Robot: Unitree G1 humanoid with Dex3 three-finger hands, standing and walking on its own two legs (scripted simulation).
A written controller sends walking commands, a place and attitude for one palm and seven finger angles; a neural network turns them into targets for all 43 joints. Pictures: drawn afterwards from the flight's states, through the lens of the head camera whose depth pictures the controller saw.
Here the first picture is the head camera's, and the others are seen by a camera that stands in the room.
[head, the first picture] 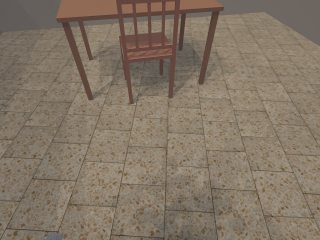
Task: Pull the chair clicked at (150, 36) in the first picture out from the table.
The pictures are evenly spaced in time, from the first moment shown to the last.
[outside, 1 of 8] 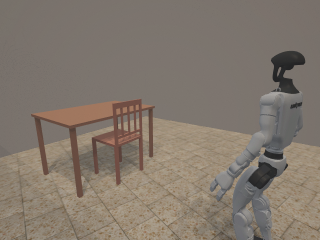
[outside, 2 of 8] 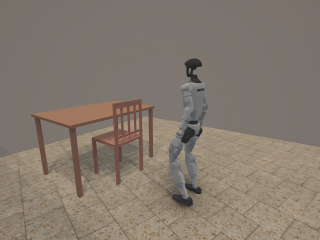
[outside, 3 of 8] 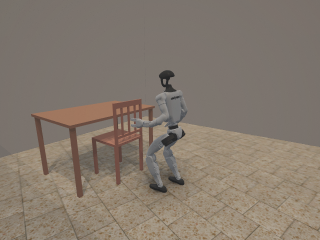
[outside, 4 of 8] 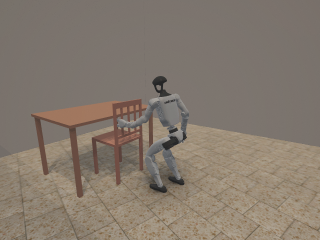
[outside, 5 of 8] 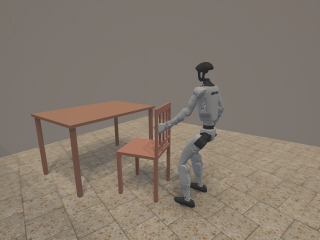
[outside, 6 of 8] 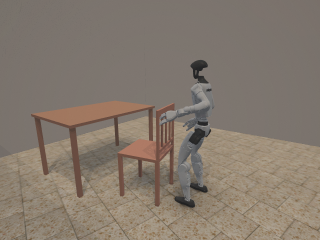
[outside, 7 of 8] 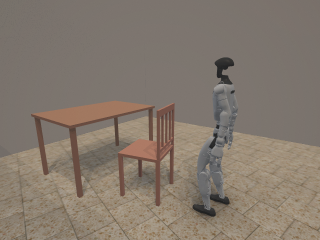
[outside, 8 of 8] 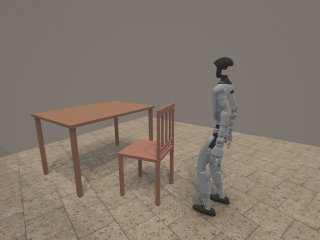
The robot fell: no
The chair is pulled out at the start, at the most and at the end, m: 0.00 0.52 0.52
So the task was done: yes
